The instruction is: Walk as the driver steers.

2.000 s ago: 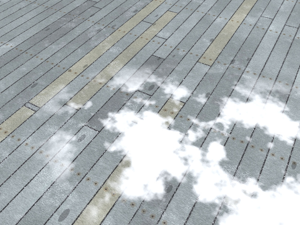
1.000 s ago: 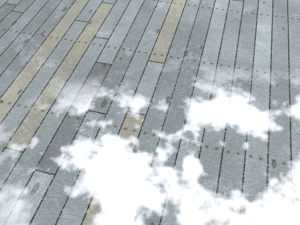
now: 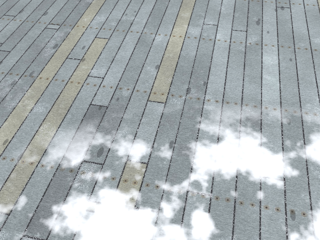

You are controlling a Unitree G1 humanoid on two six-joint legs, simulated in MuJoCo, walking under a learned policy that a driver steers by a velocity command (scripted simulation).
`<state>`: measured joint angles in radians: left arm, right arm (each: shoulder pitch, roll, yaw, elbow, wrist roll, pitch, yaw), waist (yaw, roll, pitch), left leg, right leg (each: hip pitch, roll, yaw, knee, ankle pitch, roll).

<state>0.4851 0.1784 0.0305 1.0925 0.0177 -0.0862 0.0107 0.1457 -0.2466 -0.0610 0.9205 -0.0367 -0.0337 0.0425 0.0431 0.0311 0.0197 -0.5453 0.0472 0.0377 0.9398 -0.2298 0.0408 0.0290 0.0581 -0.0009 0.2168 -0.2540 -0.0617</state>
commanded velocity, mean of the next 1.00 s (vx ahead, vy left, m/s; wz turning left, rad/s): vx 0.48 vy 0.00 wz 0.01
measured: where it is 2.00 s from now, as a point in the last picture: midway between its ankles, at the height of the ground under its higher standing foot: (173, 160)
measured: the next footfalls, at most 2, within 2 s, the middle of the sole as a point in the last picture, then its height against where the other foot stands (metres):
left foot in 0.22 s outside the picture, level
right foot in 0.76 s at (196, 217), level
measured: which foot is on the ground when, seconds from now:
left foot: up 0.00-0.20, down 0.22-0.78, up 0.80-1.00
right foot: down 0.00-0.20, up 0.22-0.74, down 0.76-1.00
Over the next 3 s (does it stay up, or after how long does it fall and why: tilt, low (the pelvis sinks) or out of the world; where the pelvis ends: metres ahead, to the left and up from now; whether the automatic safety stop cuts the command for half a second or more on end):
stays up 1.16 0.11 -0.02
